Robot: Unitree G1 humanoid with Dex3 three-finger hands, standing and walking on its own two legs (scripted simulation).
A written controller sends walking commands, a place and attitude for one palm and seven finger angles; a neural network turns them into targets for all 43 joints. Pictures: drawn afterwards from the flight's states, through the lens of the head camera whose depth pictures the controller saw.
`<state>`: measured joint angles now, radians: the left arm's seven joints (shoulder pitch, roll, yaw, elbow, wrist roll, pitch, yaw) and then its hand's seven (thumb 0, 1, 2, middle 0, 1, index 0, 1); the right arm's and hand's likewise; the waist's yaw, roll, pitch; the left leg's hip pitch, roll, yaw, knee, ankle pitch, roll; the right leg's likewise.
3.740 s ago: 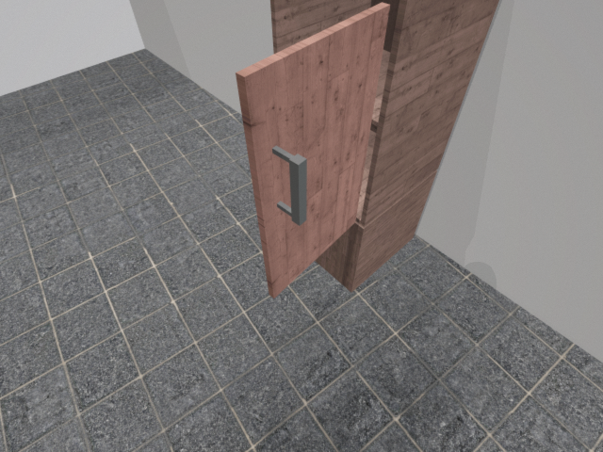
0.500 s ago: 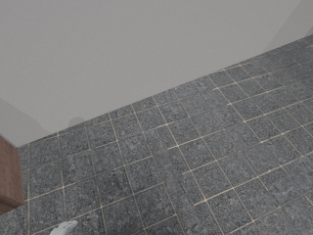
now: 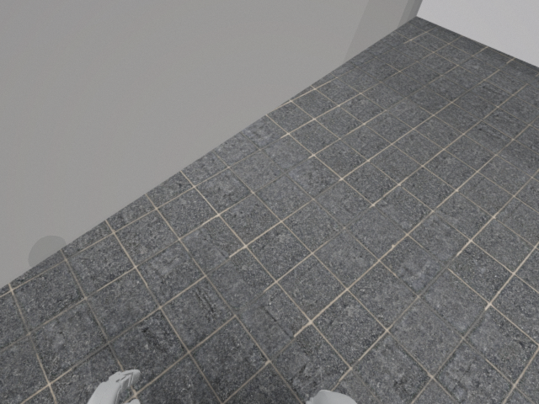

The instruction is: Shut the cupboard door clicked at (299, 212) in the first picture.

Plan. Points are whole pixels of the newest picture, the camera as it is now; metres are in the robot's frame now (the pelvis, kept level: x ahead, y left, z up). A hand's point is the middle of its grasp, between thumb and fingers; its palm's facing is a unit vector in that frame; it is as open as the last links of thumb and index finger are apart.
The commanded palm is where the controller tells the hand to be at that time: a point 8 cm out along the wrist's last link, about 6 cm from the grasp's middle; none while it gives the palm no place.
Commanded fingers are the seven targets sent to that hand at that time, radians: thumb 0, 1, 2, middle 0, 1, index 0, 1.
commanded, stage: walk around to get in front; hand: left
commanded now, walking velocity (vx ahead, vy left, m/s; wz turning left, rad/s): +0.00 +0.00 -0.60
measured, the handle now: out of the picture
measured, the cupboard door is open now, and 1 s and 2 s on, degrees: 95 95 95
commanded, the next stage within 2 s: walk to a spot facing it in 1.62 s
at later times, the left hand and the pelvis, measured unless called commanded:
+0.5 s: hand (176, 365) +0.19 +0.17 -0.18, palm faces -0.29 -0.94 -0.17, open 7.4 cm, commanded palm none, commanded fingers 0.00 0.90 0.90 -0.20 -0.30 -0.20 -0.30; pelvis +0.08 -0.01 +0.00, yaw -19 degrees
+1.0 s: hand (286, 252) +0.42 -0.02 -0.17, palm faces -0.55 -0.82 -0.17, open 7.3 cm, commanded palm none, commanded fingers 0.00 0.90 0.90 -0.20 -0.30 -0.20 -0.30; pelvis +0.24 -0.12 +0.00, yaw -32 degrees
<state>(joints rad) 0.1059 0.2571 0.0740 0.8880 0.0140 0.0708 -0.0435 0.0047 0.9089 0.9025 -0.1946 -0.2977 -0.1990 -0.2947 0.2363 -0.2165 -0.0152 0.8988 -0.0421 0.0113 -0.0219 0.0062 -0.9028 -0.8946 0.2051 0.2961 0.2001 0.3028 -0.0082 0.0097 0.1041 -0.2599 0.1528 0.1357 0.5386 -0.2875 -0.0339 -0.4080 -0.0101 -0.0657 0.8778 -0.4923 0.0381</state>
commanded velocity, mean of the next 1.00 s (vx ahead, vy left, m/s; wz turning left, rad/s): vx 0.32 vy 0.00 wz -0.47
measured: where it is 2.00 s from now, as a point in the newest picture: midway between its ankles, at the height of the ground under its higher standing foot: (367, 294)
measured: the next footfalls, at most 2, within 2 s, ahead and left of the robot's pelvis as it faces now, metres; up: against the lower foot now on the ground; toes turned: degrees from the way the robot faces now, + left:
right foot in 0.08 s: +0.03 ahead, -0.14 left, +0.00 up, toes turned -7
left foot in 0.40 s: +0.15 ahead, +0.10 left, +0.00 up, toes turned -11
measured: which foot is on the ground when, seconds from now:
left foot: down 0.00-0.08, up 0.10-0.38, down 0.40-0.76, up 0.78-1.00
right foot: up 0.00-0.06, down 0.08-0.38, up 0.40-0.76, down 0.78-1.00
